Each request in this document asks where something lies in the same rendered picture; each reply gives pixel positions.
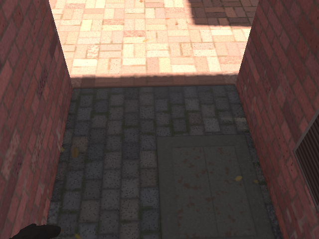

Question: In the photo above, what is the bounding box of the robot left hand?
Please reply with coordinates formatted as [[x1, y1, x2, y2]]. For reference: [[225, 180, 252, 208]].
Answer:
[[9, 223, 61, 239]]

